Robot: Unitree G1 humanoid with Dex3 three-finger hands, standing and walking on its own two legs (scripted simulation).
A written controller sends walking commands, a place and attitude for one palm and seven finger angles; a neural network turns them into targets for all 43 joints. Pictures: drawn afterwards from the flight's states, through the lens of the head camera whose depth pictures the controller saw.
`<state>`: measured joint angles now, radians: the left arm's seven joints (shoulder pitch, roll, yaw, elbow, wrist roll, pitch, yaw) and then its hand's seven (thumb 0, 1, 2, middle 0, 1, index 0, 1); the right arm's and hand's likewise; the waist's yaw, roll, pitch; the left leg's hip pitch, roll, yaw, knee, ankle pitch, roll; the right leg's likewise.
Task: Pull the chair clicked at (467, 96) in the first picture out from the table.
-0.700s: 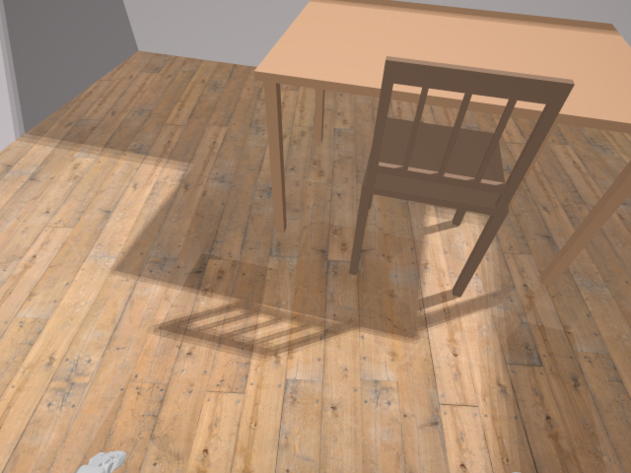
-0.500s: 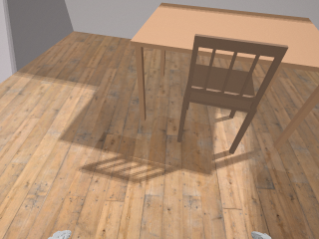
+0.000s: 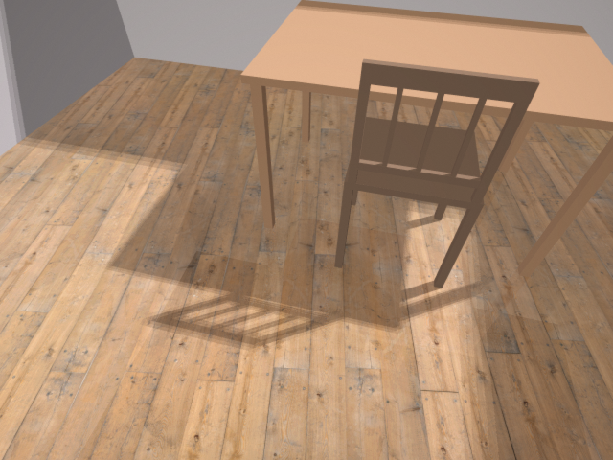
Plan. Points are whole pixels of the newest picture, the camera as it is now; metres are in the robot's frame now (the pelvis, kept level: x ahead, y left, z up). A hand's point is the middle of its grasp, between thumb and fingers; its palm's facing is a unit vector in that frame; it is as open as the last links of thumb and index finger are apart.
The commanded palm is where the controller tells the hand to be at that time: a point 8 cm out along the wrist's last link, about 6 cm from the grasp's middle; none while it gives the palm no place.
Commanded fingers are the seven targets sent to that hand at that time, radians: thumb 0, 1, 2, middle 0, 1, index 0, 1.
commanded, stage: stand and wait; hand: left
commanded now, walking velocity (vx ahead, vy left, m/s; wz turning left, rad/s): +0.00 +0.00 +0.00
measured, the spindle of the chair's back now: (429, 134) +0.97 -0.29 -0.10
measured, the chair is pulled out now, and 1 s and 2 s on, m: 0.00 0.00 0.00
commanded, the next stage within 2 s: look at it before walking up in 0.16 s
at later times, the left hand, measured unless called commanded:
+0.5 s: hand out of the picture +0.07 +0.24 -0.15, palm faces -0.03 -0.94 -0.33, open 7.4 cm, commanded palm none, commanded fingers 0.00 0.90 0.90 -0.20 -0.30 -0.20 -0.30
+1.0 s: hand out of the picture +0.07 +0.24 -0.16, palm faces -0.05 -0.94 -0.34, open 7.4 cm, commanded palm none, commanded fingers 0.00 0.90 0.90 -0.20 -0.30 -0.20 -0.30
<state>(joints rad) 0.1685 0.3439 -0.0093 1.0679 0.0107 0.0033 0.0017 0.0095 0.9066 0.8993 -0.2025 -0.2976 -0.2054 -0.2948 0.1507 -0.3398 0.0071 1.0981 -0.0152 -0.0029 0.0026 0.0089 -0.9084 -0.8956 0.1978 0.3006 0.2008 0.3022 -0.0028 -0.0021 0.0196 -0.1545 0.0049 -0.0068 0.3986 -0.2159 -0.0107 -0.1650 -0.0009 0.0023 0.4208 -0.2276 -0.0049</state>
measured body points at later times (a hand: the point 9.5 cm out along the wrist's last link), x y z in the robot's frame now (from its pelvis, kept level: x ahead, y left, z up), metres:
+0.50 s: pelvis +0.00 +0.00 +0.00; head +0.00 +0.00 +0.45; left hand +0.07 +0.29 -0.13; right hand +0.07 -0.30 -0.13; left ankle +0.00 +0.13 -0.74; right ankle +0.00 -0.12 -0.74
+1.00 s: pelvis +0.00 +0.00 +0.00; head +0.01 +0.00 +0.45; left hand +0.07 +0.29 -0.13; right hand +0.08 -0.29 -0.14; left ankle +0.00 +0.13 -0.74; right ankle +0.00 -0.12 -0.74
